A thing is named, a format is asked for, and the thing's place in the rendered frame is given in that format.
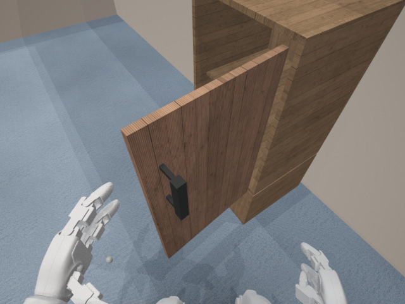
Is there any right robot hand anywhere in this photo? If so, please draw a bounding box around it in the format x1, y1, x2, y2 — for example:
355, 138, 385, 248
296, 243, 347, 304

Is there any cupboard door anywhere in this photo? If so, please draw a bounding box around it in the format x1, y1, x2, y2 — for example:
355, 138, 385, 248
120, 44, 289, 258

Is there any handle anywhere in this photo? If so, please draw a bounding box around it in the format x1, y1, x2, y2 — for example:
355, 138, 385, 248
159, 163, 189, 220

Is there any left robot hand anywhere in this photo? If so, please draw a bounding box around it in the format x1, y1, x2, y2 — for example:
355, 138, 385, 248
34, 182, 120, 304

